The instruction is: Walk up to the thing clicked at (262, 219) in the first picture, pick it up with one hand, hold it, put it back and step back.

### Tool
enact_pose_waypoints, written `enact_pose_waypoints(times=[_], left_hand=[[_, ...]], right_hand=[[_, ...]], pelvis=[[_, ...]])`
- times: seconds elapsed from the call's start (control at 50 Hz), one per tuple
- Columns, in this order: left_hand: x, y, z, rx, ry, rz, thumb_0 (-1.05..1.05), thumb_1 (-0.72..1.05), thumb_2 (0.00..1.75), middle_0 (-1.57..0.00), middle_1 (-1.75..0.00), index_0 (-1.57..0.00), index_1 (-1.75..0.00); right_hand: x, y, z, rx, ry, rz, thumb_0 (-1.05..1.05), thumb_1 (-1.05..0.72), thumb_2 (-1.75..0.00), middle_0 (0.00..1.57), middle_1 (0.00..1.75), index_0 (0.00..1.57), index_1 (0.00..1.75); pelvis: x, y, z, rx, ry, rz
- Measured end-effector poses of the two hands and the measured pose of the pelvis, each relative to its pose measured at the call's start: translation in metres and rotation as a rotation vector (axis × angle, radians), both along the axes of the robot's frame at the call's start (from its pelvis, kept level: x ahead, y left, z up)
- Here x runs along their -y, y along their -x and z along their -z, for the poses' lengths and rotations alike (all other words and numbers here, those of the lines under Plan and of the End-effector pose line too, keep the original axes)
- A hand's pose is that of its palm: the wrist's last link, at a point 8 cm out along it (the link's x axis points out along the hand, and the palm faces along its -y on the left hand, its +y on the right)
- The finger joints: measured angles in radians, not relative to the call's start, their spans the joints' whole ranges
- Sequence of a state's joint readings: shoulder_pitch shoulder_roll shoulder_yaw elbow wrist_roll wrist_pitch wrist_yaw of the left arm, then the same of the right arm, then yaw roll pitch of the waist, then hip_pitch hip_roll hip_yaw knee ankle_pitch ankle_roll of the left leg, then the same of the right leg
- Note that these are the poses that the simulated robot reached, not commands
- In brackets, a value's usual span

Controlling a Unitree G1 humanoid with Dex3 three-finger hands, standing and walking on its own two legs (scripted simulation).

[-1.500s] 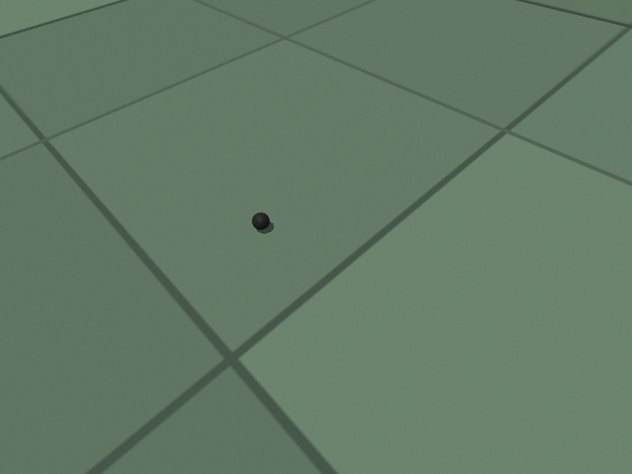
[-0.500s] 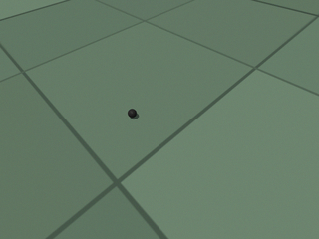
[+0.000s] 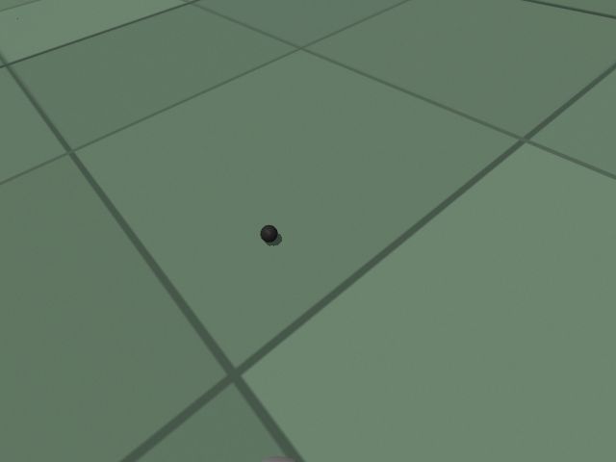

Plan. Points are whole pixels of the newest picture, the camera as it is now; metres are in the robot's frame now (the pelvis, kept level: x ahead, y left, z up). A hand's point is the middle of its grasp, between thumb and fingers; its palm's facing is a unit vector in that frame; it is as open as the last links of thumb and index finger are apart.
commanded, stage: walk up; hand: left
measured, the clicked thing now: (269, 233) +1.13 +0.32 -0.74
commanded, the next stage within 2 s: none
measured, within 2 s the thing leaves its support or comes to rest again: neither
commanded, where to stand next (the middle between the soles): +0.75 +0.06 m, yaw +2 degrees
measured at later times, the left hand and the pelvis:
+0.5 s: hand (166, 382) +0.27 +0.30 -0.15, palm faces +0.01 -0.95 -0.33, open 7.4 cm; pelvis +0.22 +0.03 +0.00, yaw +3 degrees
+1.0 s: hand (205, 291) +0.44 +0.26 -0.12, palm faces +0.04 -0.91 -0.41, open 7.4 cm; pelvis +0.41 -0.01 +0.00, yaw +2 degrees
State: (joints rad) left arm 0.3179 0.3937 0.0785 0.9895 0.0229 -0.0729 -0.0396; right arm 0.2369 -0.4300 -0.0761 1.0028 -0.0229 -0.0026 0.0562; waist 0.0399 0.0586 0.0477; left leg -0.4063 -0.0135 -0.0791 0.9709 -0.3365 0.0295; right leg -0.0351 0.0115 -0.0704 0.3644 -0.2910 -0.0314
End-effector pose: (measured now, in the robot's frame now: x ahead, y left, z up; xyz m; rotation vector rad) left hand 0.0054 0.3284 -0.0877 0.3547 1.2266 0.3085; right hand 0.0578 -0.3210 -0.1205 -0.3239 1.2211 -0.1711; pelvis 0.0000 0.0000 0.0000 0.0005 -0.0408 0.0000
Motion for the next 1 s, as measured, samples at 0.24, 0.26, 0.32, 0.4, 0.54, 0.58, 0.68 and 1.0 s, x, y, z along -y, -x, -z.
enact_pose_waypoints(times=[0.24,0.26,0.32,0.4,0.54,0.58,0.68,1.0], left_hand=[[-0.009,-0.078,0.047,-0.044,0.068,-0.049,0.01,0.90,0.90,-0.21,-0.30,-0.20,-0.30],[-0.011,-0.089,0.052,-0.049,0.074,-0.049,0.01,0.90,0.90,-0.21,-0.30,-0.20,-0.30],[-0.009,-0.130,0.055,-0.042,0.103,-0.034,0.01,0.90,0.90,-0.21,-0.29,-0.20,-0.30],[-0.009,-0.191,0.040,0.027,0.124,0.030,0.01,0.90,0.90,-0.21,-0.29,-0.20,-0.30],[-0.017,-0.276,0.019,0.101,0.088,0.089,0.01,0.90,0.90,-0.21,-0.29,-0.20,-0.30],[-0.016,-0.295,0.016,0.089,0.073,0.103,0.01,0.90,0.90,-0.21,-0.29,-0.20,-0.30],[-0.005,-0.348,0.011,0.077,0.023,0.116,0.01,0.90,0.90,-0.20,-0.29,-0.20,-0.30],[0.025,-0.420,-0.006,0.084,0.016,0.037,0.01,0.90,0.90,-0.21,-0.30,-0.20,-0.30]], right_hand=[[-0.042,-0.172,0.003,0.087,-0.002,-0.141,0.01,-0.91,-0.90,0.20,0.30,0.20,0.30],[-0.048,-0.187,0.002,0.105,0.000,-0.149,0.01,-0.91,-0.90,0.20,0.30,0.20,0.30],[-0.061,-0.219,-0.007,0.186,0.002,-0.150,0.01,-0.91,-0.90,0.20,0.30,0.21,0.30],[-0.064,-0.235,-0.024,0.211,0.003,-0.090,0.00,-0.91,-0.90,0.20,0.30,0.21,0.30],[-0.045,-0.253,-0.029,0.159,0.023,-0.060,0.00,-0.90,-0.90,0.20,0.30,0.21,0.30],[-0.035,-0.259,-0.025,0.143,0.021,-0.049,0.00,-0.90,-0.90,0.20,0.30,0.21,0.30],[-0.008,-0.285,0.000,0.095,0.003,-0.013,0.01,-0.90,-0.90,0.20,0.30,0.21,0.30],[-0.006,-0.436,0.000,0.082,-0.043,-0.091,0.01,-0.91,-0.90,0.20,0.30,0.20,0.30]], pelvis=[[-0.017,-0.106,0.026,0.001,0.019,-0.054],[-0.020,-0.115,0.027,0.003,-0.005,-0.053],[-0.030,-0.139,0.025,0.010,0.007,-0.056],[-0.035,-0.174,0.009,0.020,0.014,-0.047],[-0.028,-0.233,0.003,0.028,-0.015,-0.035],[-0.024,-0.250,0.004,0.026,-0.025,-0.027],[-0.006,-0.299,0.016,0.012,-0.045,-0.024],[0.009,-0.411,0.002,0.012,0.001,-0.042]])
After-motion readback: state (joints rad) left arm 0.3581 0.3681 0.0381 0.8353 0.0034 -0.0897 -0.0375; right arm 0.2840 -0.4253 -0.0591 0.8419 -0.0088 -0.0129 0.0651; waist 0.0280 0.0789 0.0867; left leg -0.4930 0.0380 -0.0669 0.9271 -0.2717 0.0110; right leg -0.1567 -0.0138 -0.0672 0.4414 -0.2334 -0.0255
